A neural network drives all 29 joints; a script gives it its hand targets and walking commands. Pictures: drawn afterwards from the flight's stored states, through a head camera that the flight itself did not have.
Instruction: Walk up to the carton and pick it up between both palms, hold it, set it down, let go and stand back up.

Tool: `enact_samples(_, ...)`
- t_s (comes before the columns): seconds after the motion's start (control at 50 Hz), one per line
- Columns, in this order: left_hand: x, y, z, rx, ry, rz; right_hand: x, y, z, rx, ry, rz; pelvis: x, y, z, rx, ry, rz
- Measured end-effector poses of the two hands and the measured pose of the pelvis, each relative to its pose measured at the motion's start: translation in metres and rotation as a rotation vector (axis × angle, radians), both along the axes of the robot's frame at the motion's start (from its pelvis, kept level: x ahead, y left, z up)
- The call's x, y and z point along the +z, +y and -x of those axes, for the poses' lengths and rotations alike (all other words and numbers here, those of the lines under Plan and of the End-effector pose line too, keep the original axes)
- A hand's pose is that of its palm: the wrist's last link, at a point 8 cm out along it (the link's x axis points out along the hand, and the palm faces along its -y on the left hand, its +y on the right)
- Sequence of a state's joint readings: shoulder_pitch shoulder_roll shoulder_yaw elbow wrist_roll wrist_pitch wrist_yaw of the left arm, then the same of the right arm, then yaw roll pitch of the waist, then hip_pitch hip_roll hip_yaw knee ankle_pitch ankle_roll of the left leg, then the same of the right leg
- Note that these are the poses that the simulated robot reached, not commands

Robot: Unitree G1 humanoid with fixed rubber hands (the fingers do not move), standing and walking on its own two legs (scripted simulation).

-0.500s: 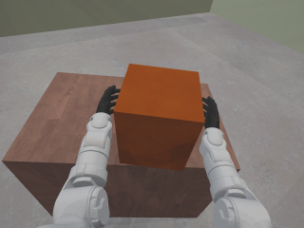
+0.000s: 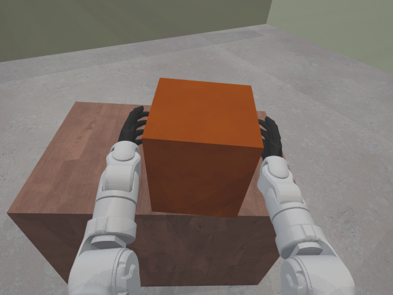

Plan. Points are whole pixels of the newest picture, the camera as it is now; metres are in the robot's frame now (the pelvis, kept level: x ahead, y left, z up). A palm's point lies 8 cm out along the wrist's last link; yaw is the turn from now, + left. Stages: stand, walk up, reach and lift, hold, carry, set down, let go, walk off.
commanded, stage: reach and lift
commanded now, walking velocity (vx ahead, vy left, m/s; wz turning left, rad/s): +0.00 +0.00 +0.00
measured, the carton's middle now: (199, 150) +0.42 +0.00 +0.09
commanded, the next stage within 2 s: hold in 1.24 s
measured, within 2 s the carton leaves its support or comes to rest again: neither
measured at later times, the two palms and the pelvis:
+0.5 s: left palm (126, 141) +0.36 +0.15 +0.16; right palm (276, 149) +0.35 -0.15 +0.16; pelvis -0.01 +0.00 +0.00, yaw +1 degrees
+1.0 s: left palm (124, 137) +0.36 +0.15 +0.17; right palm (276, 143) +0.36 -0.15 +0.17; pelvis +0.00 +0.00 +0.00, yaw +1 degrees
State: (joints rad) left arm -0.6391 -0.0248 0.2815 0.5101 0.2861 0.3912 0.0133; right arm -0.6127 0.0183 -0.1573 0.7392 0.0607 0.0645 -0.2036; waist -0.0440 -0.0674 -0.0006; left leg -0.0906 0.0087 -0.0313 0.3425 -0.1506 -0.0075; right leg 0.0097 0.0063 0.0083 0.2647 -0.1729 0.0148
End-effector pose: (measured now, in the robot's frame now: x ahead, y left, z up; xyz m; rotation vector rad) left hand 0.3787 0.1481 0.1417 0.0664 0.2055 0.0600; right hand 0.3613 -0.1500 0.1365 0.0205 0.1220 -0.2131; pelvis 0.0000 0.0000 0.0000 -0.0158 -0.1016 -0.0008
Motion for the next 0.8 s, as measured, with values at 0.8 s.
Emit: enact_samples(0.8, 0.026, 0.000, 0.018, 0.046, -0.005, -0.002, 0.031, 0.000, 0.004, 0.045, -0.005, 0.011, -0.001, -0.007, 0.004, 0.021, -0.030, -0.002)
